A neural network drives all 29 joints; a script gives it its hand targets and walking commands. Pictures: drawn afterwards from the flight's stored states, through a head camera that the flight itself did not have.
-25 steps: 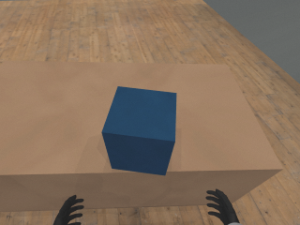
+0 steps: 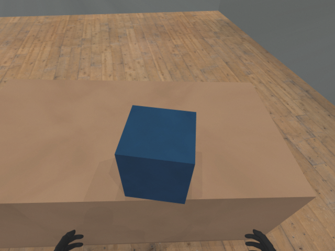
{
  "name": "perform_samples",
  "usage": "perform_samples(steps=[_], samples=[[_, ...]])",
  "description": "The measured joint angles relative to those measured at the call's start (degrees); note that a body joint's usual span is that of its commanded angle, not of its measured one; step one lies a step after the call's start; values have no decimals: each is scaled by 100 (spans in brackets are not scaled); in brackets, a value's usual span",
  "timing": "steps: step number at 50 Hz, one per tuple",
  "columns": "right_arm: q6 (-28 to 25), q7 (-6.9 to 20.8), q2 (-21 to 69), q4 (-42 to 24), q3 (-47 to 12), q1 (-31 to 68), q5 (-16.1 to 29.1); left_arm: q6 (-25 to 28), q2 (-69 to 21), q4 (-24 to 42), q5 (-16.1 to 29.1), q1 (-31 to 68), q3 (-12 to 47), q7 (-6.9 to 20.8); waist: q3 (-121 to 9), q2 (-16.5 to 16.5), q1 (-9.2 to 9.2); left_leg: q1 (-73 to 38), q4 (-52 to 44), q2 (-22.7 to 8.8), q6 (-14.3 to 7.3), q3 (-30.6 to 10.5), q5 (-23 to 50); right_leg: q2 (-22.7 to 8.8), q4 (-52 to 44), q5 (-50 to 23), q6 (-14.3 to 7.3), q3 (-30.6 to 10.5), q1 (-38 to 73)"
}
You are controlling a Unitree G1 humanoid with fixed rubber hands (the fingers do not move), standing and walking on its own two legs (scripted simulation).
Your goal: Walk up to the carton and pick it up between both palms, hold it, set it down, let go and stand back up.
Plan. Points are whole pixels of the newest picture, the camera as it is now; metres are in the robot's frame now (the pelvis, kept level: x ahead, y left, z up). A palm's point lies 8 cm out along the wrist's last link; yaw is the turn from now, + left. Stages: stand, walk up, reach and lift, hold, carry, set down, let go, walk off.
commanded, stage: stand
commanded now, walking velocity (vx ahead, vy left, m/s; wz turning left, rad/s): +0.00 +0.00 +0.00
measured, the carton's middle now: (159, 155) +0.44 +0.01 -0.08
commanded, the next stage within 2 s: none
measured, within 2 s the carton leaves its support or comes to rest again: neither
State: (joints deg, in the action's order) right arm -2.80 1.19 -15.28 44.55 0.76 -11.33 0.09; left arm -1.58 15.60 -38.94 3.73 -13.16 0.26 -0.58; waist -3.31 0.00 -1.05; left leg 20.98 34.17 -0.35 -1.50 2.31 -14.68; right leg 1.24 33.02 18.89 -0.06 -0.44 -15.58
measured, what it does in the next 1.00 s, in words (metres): stands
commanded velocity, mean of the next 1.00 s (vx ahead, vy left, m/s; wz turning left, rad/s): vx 0.00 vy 0.00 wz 0.00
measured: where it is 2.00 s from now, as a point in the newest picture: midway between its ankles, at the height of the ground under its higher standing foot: outside the picture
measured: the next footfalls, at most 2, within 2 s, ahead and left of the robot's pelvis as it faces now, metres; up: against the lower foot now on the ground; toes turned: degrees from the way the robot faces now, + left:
none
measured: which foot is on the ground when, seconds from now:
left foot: down 0.00-1.00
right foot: down 0.00-1.00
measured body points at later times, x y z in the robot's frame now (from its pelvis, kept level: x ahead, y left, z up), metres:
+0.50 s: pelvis +0.00 +0.00 +0.00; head -0.03 +0.01 +0.45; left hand +0.09 +0.28 -0.12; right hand +0.11 -0.28 -0.10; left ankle +0.03 +0.10 -0.73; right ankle -0.02 -0.12 -0.73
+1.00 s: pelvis -0.02 +0.01 +0.00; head -0.05 +0.01 +0.45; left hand +0.06 +0.28 -0.13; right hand +0.08 -0.28 -0.11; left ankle +0.03 +0.10 -0.73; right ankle -0.02 -0.12 -0.73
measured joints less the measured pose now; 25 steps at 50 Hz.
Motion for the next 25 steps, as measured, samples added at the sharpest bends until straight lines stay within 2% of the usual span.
perform_samples(steps=[13, 25], samples=[[58, -13, -281, 186, -84, -144, -2, 149, 187, -573, -2, -234, -6, 84, -130, 0, 0, 1, 0, 2, 0, 0, -13, -2, 0, 11, 0, 0, -1], [61, -16, -282, 367, -181, -148, -2, 185, 217, -894, -2, -290, -7, 35, -221, 0, 0, 1, 0, 2, 0, 0, 14, -3, 0, -17, 0, 0, 0]])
